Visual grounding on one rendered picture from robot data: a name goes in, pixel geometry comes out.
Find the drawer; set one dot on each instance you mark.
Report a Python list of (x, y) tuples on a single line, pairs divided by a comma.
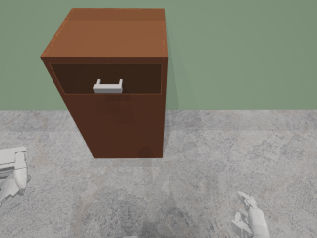
[(137, 78)]

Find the cabinet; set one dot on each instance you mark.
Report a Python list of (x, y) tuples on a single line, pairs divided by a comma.
[(114, 125)]

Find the handle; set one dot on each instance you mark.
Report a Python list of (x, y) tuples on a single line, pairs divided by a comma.
[(108, 88)]

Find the left robot hand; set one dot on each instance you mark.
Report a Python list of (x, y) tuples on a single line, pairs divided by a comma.
[(14, 171)]

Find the right robot hand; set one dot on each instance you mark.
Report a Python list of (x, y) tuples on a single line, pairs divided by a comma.
[(253, 223)]

